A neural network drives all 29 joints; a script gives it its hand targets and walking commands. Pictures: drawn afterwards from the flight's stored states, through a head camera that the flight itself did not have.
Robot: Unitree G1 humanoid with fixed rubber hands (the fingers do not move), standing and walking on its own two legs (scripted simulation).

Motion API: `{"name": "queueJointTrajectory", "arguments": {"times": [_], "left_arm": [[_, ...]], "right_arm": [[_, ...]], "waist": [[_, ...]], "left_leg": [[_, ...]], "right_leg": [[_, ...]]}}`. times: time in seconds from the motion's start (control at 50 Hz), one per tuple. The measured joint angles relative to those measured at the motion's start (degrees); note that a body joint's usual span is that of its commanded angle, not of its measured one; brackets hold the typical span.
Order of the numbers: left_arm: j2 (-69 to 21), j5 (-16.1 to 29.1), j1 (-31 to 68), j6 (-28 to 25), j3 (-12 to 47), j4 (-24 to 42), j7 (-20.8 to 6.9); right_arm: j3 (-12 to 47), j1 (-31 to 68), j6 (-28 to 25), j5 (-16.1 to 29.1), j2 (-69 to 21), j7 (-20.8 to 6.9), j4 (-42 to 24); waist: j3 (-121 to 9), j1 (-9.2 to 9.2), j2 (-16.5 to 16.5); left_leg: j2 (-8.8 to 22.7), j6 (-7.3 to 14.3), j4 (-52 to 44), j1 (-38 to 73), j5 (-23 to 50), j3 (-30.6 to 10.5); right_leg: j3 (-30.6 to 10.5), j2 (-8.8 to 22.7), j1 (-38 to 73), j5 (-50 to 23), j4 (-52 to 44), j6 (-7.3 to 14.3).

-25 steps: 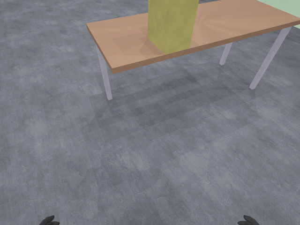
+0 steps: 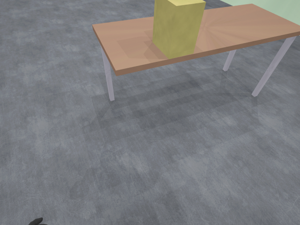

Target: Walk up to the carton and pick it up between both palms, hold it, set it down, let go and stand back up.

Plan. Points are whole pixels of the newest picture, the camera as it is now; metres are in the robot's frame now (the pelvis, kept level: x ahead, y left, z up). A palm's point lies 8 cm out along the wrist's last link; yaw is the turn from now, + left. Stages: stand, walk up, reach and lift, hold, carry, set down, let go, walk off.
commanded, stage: walk up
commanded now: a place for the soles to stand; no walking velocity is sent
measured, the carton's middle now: (175, 24) +1.07 -0.16 +0.05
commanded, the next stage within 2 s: none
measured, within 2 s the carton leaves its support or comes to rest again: neither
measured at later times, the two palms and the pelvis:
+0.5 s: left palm out of the picture +0.10 +0.19 -0.09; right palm (292, 185) +0.25 -0.45 -0.09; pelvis +0.13 -0.14 +0.00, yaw +7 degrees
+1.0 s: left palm (104, 147) +0.39 +0.15 -0.10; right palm (283, 137) +0.43 -0.51 -0.08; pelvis +0.33 -0.19 -0.02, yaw +13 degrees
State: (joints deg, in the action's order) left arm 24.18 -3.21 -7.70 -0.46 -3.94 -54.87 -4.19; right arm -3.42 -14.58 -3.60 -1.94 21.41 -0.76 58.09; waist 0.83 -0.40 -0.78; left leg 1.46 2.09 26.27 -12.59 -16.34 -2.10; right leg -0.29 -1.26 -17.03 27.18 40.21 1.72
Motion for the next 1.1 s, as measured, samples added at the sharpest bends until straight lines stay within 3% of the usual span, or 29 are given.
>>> {"name": "queueJointTrajectory", "arguments": {"times": [0.08, 0.2, 0.22, 0.26, 0.28, 0.32, 0.38, 0.48, 0.56, 0.64, 0.68, 0.72, 0.78, 0.84, 0.88, 0.98, 1.06, 1.08, 1.1], "left_arm": [[3.13, 0.09, -0.79, 0.50, -2.02, 2.71, -1.18], [3.56, 0.34, -1.98, 1.61, -3.10, 5.54, -2.60], [3.36, 0.47, -2.24, 1.26, -3.05, 6.14, -2.59], [2.42, 0.32, -3.07, -0.05, -2.77, 7.51, -2.07], [1.83, -0.03, -3.93, -0.50, -2.58, 8.14, -1.72], [0.61, 0.00, -6.12, -0.43, -2.24, 8.20, -1.31], [-0.77, 0.78, -9.41, -0.50, -1.79, 7.33, -0.73], [-0.05, 1.49, -13.39, -1.71, -1.62, 7.26, -0.08], [0.76, 1.29, -14.76, -1.85, -1.57, 8.14, -0.24], [1.33, 1.18, -14.85, -1.23, -1.49, 9.23, -0.39], [1.22, 1.43, -15.06, -0.94, -1.10, 9.80, -0.24], [0.50, 1.79, -14.73, -0.34, -0.72, 9.87, 0.20], [-1.03, 1.64, -13.76, 0.87, 0.84, 10.09, 0.57], [0.31, 1.78, -11.09, 0.69, 0.46, 11.67, 0.35], [1.47, 2.08, -8.68, 0.47, -0.47, 13.35, 0.02], [2.25, 2.27, -3.82, 1.13, -1.69, 16.14, -1.41], [2.58, 1.65, -2.81, 1.80, -1.89, 15.66, -2.36], [2.41, 1.49, -2.85, 1.69, -2.10, 15.24, -2.38], [1.88, 1.26, -2.76, 1.37, -2.17, 14.89, -2.28]], "right_arm": [[-1.17, -4.26, -0.90, -0.07, 1.18, 0.64, -0.83], [-1.93, -7.59, -0.10, -0.31, 4.29, 0.78, -3.10], [-1.96, -7.62, 0.11, -0.32, 4.91, 0.84, -3.41], [-1.96, -7.06, 0.77, -0.49, 6.13, 1.38, -3.65], [-1.86, -6.61, 1.26, -0.30, 6.17, 1.69, -3.59], [-1.49, -5.50, 1.84, 0.44, 5.57, 1.86, -3.61], [-0.93, -3.70, 1.13, 1.52, 5.11, 1.06, -4.88], [-0.46, -2.35, -0.03, 1.71, 4.52, -0.56, -8.03], [-0.36, -2.03, 0.45, 1.38, 4.01, -1.36, -8.44], [-0.05, -1.43, 0.14, 1.21, 2.96, -1.14, -8.55], [-0.05, -0.95, -0.53, 1.03, 2.79, -0.43, -9.34], [-0.27, 0.07, -1.30, 0.57, 2.27, 0.51, -10.58], [-0.62, -1.06, -1.72, 1.90, 2.44, 1.81, -12.42], [0.00, -3.59, -2.04, 2.39, 1.57, 2.77, -12.32], [0.38, -5.45, -2.57, 2.29, 1.25, 2.78, -12.09], [0.34, -7.69, -2.72, 1.30, 2.98, 2.23, -12.16], [-0.41, -8.30, -2.17, 1.10, 5.44, 2.48, -12.71], [-0.69, -8.21, -1.87, 0.98, 6.18, 2.67, -12.56], [-1.03, -7.70, -1.48, 0.86, 7.01, 2.95, -12.24]], "waist": [[1.75, -0.54, -2.41], [1.98, -1.32, -2.34], [1.99, -1.24, -1.90], [2.65, -0.95, 0.35], [2.57, -0.43, 0.83], [1.48, 1.45, 0.77], [0.46, 3.56, 1.35], [0.95, 4.76, 1.16], [1.76, 4.92, 1.07], [2.60, 5.06, -0.55], [3.08, 4.88, -1.82], [4.52, 4.09, -3.94], [3.89, 1.90, -1.74], [3.80, 0.58, -2.42], [4.36, -0.06, -3.45], [6.11, -0.63, -4.55], [5.20, -1.83, -3.62], [4.83, -1.74, -2.55], [5.28, -1.74, -0.48]], "left_leg": [[-0.02, -2.10, -1.53, 1.69, 2.93, -1.62], [2.42, -3.79, 1.89, 3.11, -1.96, -3.84], [2.98, -3.66, 3.97, 2.75, -3.64, -4.39], [3.76, -1.03, 14.06, -0.27, -10.92, -7.00], [2.54, -0.58, 21.56, -3.01, -13.61, -7.57], [-0.01, 0.20, 32.72, -8.23, -12.74, -5.23], [-0.97, 0.38, 38.27, -14.05, -5.85, -1.25], [-0.39, -1.31, 31.88, -18.49, 1.82, 0.59], [1.31, -1.71, 20.57, -17.49, 2.92, 1.65], [1.62, -0.73, 10.59, -13.22, 4.59, 4.89], [-0.03, -0.06, 5.98, -9.55, 6.69, 6.32], [-1.99, -0.14, 7.67, -8.12, 5.30, 7.44], [-0.54, -0.02, 10.00, -6.27, 0.54, 5.89], [0.44, -1.48, 6.73, -1.96, 0.51, 4.37], [0.84, -2.31, 5.12, 0.02, 0.52, 3.19], [1.88, -4.35, 4.65, 2.12, -1.27, 1.90], [3.50, -5.92, 9.42, 1.40, -6.06, 0.68], [4.58, -5.34, 11.87, 0.79, -8.06, 0.07], [6.20, -3.19, 15.91, -0.45, -9.74, -1.32]], "right_leg": [[-2.53, 2.52, -5.42, -2.21, 7.66, -0.89], [-2.39, 5.06, -6.34, -2.65, 0.68, -1.44], [-1.80, 5.07, -5.01, -5.44, -2.07, -1.39], [0.61, 3.52, -4.11, -13.37, -1.35, -2.09], [1.52, 3.26, -3.98, -12.42, 0.42, -2.04], [2.10, 3.16, -2.08, -9.05, -0.14, -1.25], [2.73, 2.20, 2.96, -8.65, -6.96, -0.22], [4.33, 0.41, 8.98, -13.14, -15.73, 1.62], [6.48, -1.31, 11.84, -10.52, -17.35, 2.24], [8.18, -1.41, 13.53, -5.65, -14.83, 2.33], [8.39, -0.17, 13.03, -1.46, -9.82, 1.96], [7.20, 2.57, 9.75, 0.06, 1.76, 1.31], [3.15, 0.54, 0.48, 2.11, 22.72, -0.58], [-0.12, 2.60, -7.24, -2.12, 29.10, -0.69], [-1.82, 4.90, -10.96, -5.37, 26.48, -0.56], [-2.73, 8.77, -13.86, -11.33, 9.12, -0.90], [-0.94, 8.08, -10.11, -13.50, 1.47, 0.04], [-0.19, 7.11, -9.32, -13.01, 1.52, -0.48], [1.24, 5.66, -9.10, -12.01, 3.26, -1.17]]}}
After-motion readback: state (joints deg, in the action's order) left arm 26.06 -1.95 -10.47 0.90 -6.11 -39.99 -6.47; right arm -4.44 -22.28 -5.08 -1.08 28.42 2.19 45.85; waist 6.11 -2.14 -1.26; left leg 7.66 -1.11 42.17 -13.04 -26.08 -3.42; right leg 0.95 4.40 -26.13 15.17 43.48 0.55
